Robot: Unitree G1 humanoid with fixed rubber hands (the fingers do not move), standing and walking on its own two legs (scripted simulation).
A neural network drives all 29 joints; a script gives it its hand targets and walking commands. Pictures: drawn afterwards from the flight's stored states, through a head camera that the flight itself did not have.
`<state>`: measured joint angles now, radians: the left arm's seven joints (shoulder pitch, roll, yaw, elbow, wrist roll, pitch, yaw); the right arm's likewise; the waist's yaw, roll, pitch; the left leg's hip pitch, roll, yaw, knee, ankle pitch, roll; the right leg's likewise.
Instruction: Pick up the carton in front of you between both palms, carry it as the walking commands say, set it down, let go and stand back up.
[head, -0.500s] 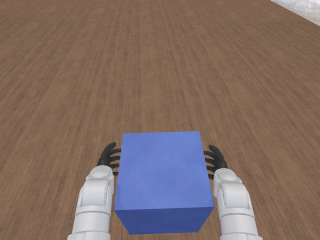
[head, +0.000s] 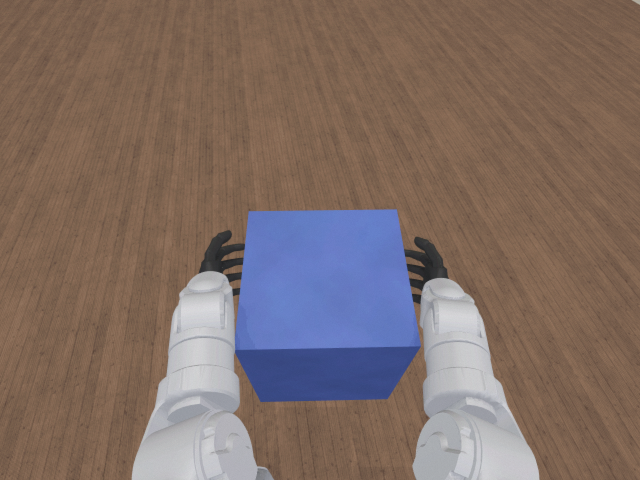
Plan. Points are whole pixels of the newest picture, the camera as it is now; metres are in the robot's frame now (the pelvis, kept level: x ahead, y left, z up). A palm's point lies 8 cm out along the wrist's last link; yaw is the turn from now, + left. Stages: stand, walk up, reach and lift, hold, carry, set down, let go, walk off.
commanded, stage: set down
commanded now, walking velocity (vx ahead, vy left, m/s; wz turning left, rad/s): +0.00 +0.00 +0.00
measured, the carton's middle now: (323, 312) +0.36 +0.01 -0.05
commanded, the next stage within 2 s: none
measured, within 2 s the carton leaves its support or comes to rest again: neither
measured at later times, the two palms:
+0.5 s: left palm (227, 335) +0.38 +0.17 -0.18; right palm (387, 322) +0.42 -0.12 -0.18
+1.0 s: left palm (229, 361) +0.39 +0.19 -0.34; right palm (362, 338) +0.46 -0.10 -0.34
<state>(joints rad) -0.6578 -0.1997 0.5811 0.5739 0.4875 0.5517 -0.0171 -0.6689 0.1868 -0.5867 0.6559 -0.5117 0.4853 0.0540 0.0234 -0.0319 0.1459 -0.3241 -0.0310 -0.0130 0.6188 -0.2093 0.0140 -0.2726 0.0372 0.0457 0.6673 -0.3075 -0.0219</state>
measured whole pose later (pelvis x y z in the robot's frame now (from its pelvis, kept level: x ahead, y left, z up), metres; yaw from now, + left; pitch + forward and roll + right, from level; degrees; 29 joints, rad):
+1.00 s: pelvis -0.04 -0.01 -0.24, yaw +0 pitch +45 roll +1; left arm -0.87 -0.09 0.55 0.55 0.18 0.25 0.09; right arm -1.05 -0.04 -0.30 0.82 -0.20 0.22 -0.06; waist 0.10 -0.05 -0.13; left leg -2.00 -0.02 -0.02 1.64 -0.43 -0.02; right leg -1.95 0.08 0.00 1.72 -0.56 -0.03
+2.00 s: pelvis -0.05 -0.02 -0.38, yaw +1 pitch +41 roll +4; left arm -1.23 0.09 0.52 0.86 0.02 0.20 0.07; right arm -1.46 -0.27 -0.05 1.15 -0.07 0.20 -0.10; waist 0.19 0.00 0.20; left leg -2.33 -0.03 0.00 2.08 -0.48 -0.06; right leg -2.29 0.09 -0.02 2.20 -0.62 -0.05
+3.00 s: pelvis -0.06 -0.01 -0.38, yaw +1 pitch +38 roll +4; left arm -1.23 0.21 0.37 1.07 -0.18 -0.01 0.12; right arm -1.49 -0.47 0.17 1.15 0.17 0.10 -0.04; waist 0.17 0.02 0.32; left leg -2.30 -0.01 0.04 2.11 -0.48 -0.03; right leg -2.26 0.10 0.02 2.23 -0.63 -0.01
